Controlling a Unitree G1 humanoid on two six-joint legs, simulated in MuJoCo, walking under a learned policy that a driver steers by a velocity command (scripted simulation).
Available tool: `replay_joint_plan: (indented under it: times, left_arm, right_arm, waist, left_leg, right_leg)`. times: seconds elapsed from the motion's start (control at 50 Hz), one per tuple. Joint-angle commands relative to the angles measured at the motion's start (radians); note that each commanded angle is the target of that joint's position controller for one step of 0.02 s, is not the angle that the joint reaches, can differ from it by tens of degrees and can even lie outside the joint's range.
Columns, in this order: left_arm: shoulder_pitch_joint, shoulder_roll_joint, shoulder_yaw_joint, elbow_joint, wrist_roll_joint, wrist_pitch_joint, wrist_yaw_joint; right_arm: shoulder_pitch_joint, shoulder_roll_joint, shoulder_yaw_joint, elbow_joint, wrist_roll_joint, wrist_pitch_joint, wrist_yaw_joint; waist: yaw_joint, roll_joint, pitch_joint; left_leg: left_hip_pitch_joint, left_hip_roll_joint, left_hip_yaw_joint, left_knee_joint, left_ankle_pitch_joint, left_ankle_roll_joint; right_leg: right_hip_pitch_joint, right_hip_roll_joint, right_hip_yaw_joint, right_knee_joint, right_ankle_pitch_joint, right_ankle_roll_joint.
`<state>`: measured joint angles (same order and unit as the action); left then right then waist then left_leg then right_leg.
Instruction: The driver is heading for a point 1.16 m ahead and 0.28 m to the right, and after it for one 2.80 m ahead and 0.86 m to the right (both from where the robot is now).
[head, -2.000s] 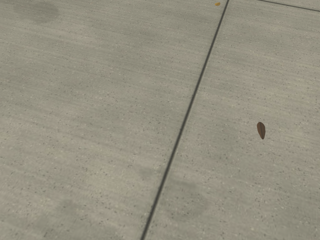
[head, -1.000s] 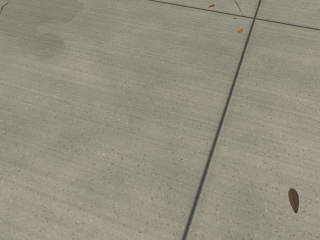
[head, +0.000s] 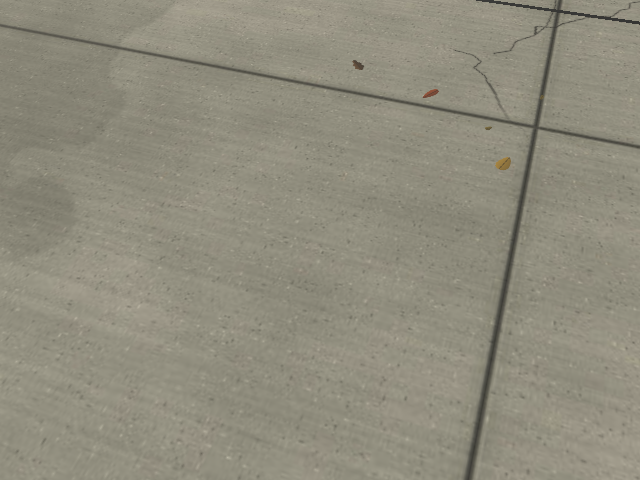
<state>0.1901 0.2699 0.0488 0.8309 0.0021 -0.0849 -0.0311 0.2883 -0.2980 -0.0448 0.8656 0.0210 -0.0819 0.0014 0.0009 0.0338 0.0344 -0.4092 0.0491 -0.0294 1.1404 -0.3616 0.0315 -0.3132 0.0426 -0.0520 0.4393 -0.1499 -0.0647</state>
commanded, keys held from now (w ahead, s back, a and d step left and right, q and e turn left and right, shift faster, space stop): w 0.08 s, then no key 0.10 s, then e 0.56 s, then w+e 0.26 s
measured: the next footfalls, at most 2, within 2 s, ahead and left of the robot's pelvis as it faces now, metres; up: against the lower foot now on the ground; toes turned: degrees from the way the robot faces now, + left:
left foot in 0.32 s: +0.35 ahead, +0.13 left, +0.00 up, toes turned -3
right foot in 0.74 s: +0.23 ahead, -0.10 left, +0.00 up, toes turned -19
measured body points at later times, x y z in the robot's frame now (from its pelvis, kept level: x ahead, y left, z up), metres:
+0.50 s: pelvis +0.20 +0.04 -0.01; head +0.24 +0.05 +0.44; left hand +0.30 +0.32 -0.14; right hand +0.35 -0.24 -0.10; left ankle +0.31 +0.13 -0.74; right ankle +0.13 -0.09 -0.66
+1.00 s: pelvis +0.24 -0.02 +0.02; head +0.24 -0.06 +0.47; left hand +0.40 +0.23 -0.08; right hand +0.29 -0.35 -0.10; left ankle +0.39 +0.12 -0.67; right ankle +0.19 -0.09 -0.74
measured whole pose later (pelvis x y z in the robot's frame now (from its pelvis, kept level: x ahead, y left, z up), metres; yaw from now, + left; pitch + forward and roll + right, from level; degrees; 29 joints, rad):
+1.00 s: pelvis +0.24 -0.02 +0.02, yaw -24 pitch +2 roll +4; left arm 0.35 0.27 0.07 0.81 -0.01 -0.03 0.04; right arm 0.06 -0.33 -0.11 0.86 0.01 -0.05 -0.01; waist 0.03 0.02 0.00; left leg -0.54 0.02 -0.05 0.78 -0.12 -0.03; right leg -0.16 0.00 0.10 0.32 -0.19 -0.06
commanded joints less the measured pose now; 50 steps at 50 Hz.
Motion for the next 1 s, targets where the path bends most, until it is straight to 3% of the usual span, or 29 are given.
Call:
replay_joint_plan:
  times: [0.02, 0.1, 0.14, 0.2, 0.26, 0.3, 0.32, 0.34, 0.36, 0.38, 0.4, 0.42, 0.44, 0.48, 0.52, 0.58, 0.64, 0.68, 0.72, 0.74, 0.76, 0.78, 0.8, 0.82, 0.86, 0.9, 1.0]
  left_arm:
    - [0.018, 0.104, 0.023, -0.034, 0.004, -0.021, 0.001]
    - [0.047, 0.146, 0.032, 0.0, 0.0, -0.022, 0.017]
    - [0.051, 0.148, 0.03, 0.012, 0.002, -0.013, 0.025]
    - [0.126, 0.159, 0.028, 0.053, -0.005, 0.001, 0.033]
    - [0.135, 0.168, 0.031, 0.073, -0.017, 0.024, 0.04]
    - [0.095, 0.183, 0.039, 0.065, -0.023, 0.038, 0.048]
    - [0.085, 0.169, 0.036, 0.057, -0.021, 0.041, 0.05]
    - [0.093, 0.124, 0.021, 0.028, -0.002, 0.038, 0.05]
    - [0.259, 0.024, -0.006, 0.047, -0.002, 0.034, 0.046]
    - [0.276, 0.103, 0.008, 0.062, -0.019, 0.041, 0.045]
    - [0.203, 0.166, 0.033, 0.042, -0.04, 0.056, 0.049]
    - [0.151, 0.157, 0.038, 0.029, -0.042, 0.076, 0.061]
    - [0.132, 0.151, 0.044, 0.023, -0.033, 0.101, 0.071]
    - [0.147, 0.117, 0.046, 0.009, -0.024, 0.139, 0.083]
    - [0.15, 0.099, 0.048, -0.009, -0.017, 0.148, 0.084]
    - [0.102, 0.089, 0.045, -0.042, -0.012, 0.148, 0.07]
    - [0.07, 0.106, 0.05, -0.065, -0.012, 0.149, 0.052]
    - [0.073, 0.116, 0.057, -0.072, -0.013, 0.152, 0.04]
    - [0.126, 0.122, 0.068, -0.053, -0.009, 0.153, 0.033]
    - [0.156, 0.151, 0.08, -0.047, -0.002, 0.153, 0.037]
    - [0.181, 0.254, 0.102, -0.062, -0.005, 0.152, 0.059]
    - [0.17, 0.314, 0.107, -0.087, 0.011, 0.128, 0.054]
    - [0.142, 0.276, 0.1, -0.092, 0.019, 0.096, 0.048]
    - [0.1, 0.247, 0.092, -0.094, 0.005, 0.072, 0.051]
    - [0.064, 0.19, 0.071, -0.094, -0.018, 0.057, 0.061]
    - [0.103, 0.164, 0.061, -0.085, -0.012, 0.048, 0.069]
    - [0.154, 0.187, 0.068, -0.073, -0.016, 0.033, 0.075]
  right_arm:
    - [0.02, -0.074, -0.024, -0.062, -0.007, 0.0, -0.004]
    - [-0.09, -0.055, -0.018, -0.102, -0.021, 0.015, -0.009]
    - [-0.137, -0.032, -0.01, -0.111, -0.025, 0.008, -0.003]
    - [-0.228, -0.022, -0.006, -0.131, -0.023, 0.0, 0.008]
    - [-0.263, -0.055, -0.015, -0.15, -0.028, -0.006, 0.016]
    - [-0.194, -0.097, -0.031, -0.132, -0.038, -0.011, 0.013]
    - [-0.12, -0.127, -0.044, -0.106, -0.045, -0.016, 0.005]
    - [-0.037, -0.189, -0.057, -0.098, -0.061, -0.017, -0.006]
    - [-0.016, -0.229, -0.064, -0.104, -0.063, 0.003, -0.012]
    - [-0.003, -0.154, -0.047, -0.125, -0.045, 0.023, -0.01]
    - [-0.057, -0.121, -0.037, -0.135, -0.036, 0.034, -0.012]
    - [-0.12, -0.1, -0.03, -0.14, -0.031, 0.042, -0.018]
    - [-0.177, -0.079, -0.024, -0.14, -0.03, 0.048, -0.021]
    - [-0.239, -0.09, -0.03, -0.134, -0.05, 0.053, -0.024]
    - [-0.256, -0.097, -0.036, -0.126, -0.053, 0.051, -0.03]
    - [-0.277, -0.117, -0.045, -0.116, -0.042, 0.054, -0.042]
    - [-0.273, -0.142, -0.054, -0.101, -0.033, 0.069, -0.046]
    - [-0.275, -0.154, -0.058, -0.092, -0.02, 0.079, -0.043]
    - [-0.274, -0.142, -0.059, -0.077, -0.003, 0.092, -0.041]
    - [-0.233, -0.106, -0.053, -0.055, 0.001, 0.099, -0.036]
    - [-0.206, -0.042, -0.04, -0.067, -0.029, 0.103, -0.024]
    - [-0.322, -0.067, -0.05, -0.128, -0.034, 0.093, -0.029]
    - [-0.374, -0.101, -0.061, -0.14, -0.016, 0.083, -0.027]
    - [-0.353, -0.124, -0.073, -0.13, -0.002, 0.074, -0.026]
    - [-0.313, -0.132, -0.085, -0.09, -0.019, 0.055, -0.03]
    - [-0.316, -0.107, -0.084, -0.081, -0.018, 0.032, -0.019]
    - [-0.357, -0.071, -0.071, -0.081, -0.012, 0.001, -0.001]
  waist:
    - [-0.01, -0.112, -0.071]
    - [-0.001, -0.084, -0.004]
    - [0.007, -0.086, -0.001]
    - [0.052, -0.09, -0.026]
    - [0.043, -0.108, -0.031]
    - [-0.008, -0.116, -0.06]
    - [-0.04, -0.093, -0.101]
    - [-0.055, -0.006, -0.221]
    - [-0.009, 0.231, -0.36]
    - [-0.046, 0.189, -0.458]
    - [-0.042, 0.125, -0.357]
    - [-0.022, 0.081, -0.262]
    - [-0.005, 0.077, -0.182]
    - [0.031, 0.13, -0.114]
    - [0.039, 0.129, -0.114]
    - [0.029, 0.104, -0.14]
    - [0.021, 0.099, -0.145]
    - [0.031, 0.097, -0.136]
    - [0.063, 0.069, -0.13]
    - [0.067, -0.019, -0.094]
    - [0.034, -0.321, -0.064]
    - [0.066, -0.316, -0.053]
    - [0.071, -0.219, -0.037]
    - [0.041, -0.204, -0.011]
    - [0.018, -0.193, -0.01]
    - [0.02, -0.168, -0.035]
    - [0.043, -0.18, -0.023]
  left_leg:
    - [-0.177, 0.093, -0.044, -0.035, 0.078, -0.013]
    - [-0.24, 0.099, -0.023, -0.238, 0.234, -0.053]
    - [-0.167, 0.066, 0.01, -0.399, 0.347, -0.055]
    - [-0.074, 0.01, 0.034, -0.541, 0.494, -0.052]
    - [-0.069, -0.014, -0.003, -0.628, 0.44, -0.028]
    - [0.011, -0.024, -0.012, -0.694, 0.425, -0.002]
    - [0.137, -0.019, 0.001, -0.748, 0.556, 0.018]
    - [0.371, 0.114, -0.096, -0.676, 0.939, 0.066]
    - [0.692, 0.384, -0.335, -0.619, 1.214, 0.247]
    - [0.675, 0.406, -0.406, -0.655, 1.04, 0.279]
    - [0.569, 0.359, -0.333, -0.71, 0.819, 0.247]
    - [0.458, 0.311, -0.273, -0.757, 0.614, 0.211]
    - [0.334, 0.281, -0.217, -0.81, 0.446, 0.196]
    - [0.135, 0.234, -0.123, -0.897, 0.272, 0.187]
    - [0.099, 0.238, -0.062, -0.92, 0.283, 0.203]
    - [0.116, 0.26, -0.006, -0.923, 0.301, 0.209]
    - [0.147, 0.284, 0.022, -0.917, 0.27, 0.198]
    - [0.168, 0.292, 0.039, -0.891, 0.231, 0.172]
    - [0.137, 0.255, 0.089, -0.801, 0.152, 0.105]
    - [0.068, 0.197, 0.146, -0.665, 0.069, 0.031]
    - [-0.174, 0.052, 0.259, -0.343, -0.201, -0.082]
    - [-0.314, -0.049, 0.085, -0.174, -0.287, -0.088]
    - [-0.358, -0.023, -0.007, -0.119, -0.182, -0.056]
    - [-0.385, -0.004, -0.028, -0.134, -0.062, -0.032]
    - [-0.37, 0.011, -0.035, -0.173, 0.074, -0.038]
    - [-0.337, -0.005, -0.03, -0.227, 0.175, -0.045]
    - [-0.252, -0.035, -0.029, -0.457, 0.285, -0.081]
  right_leg:
    - [0.186, -0.268, 0.307, -0.27, 0.127, -0.179]
    - [0.148, -0.25, 0.197, -0.314, 0.278, -0.18]
    - [0.122, -0.198, 0.096, -0.283, 0.467, -0.142]
    - [0.153, -0.187, 0.073, -0.242, 0.506, -0.118]
    - [0.247, -0.22, 0.14, -0.146, 0.497, -0.1]
    - [0.274, -0.221, 0.186, -0.041, 0.478, -0.071]
    - [0.25, -0.172, 0.176, 0.059, 0.463, -0.041]
    - [0.128, -0.099, 0.144, 0.251, 0.251, 0.001]
    - [-0.174, 0.032, 0.079, 0.583, -0.416, 0.072]
    - [-0.216, 0.017, 0.159, 0.74, -0.607, 0.086]
    - [-0.273, -0.021, 0.155, 0.801, -0.545, 0.094]
    - [-0.303, -0.06, 0.129, 0.795, -0.475, 0.107]
    - [-0.293, -0.087, 0.121, 0.765, -0.423, 0.122]
    - [-0.177, -0.096, 0.083, 0.707, -0.339, 0.137]
    - [-0.135, -0.101, 0.063, 0.645, -0.3, 0.134]
    - [-0.083, -0.124, 0.051, 0.504, -0.226, 0.114]
    - [-0.032, -0.119, 0.022, 0.402, -0.199, 0.09]
    - [0.011, -0.11, 0.001, 0.308, -0.182, 0.064]
    - [0.12, -0.071, -0.027, 0.135, -0.092, 0.014]
    - [0.174, -0.092, 0.056, 0.008, -0.02, -0.032]
    - [0.265, -0.333, 0.412, -0.115, 0.132, -0.143]
    - [0.185, -0.41, 0.626, -0.196, -0.128, -0.287]
    - [0.181, -0.373, 0.61, -0.261, -0.398, -0.258]
    - [0.186, -0.349, 0.576, -0.289, -0.519, -0.199]
    - [0.212, -0.304, 0.502, -0.291, -0.462, -0.136]
    - [0.252, -0.269, 0.453, -0.292, -0.364, -0.121]
    - [0.247, -0.23, 0.391, -0.283, -0.223, -0.128]
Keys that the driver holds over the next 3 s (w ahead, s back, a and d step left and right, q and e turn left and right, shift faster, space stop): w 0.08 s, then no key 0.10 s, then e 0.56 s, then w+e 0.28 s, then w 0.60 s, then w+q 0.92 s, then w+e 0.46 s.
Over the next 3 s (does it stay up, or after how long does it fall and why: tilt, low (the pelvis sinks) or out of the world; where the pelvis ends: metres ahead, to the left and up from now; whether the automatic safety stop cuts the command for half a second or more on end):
stays up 1.27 -0.37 0.01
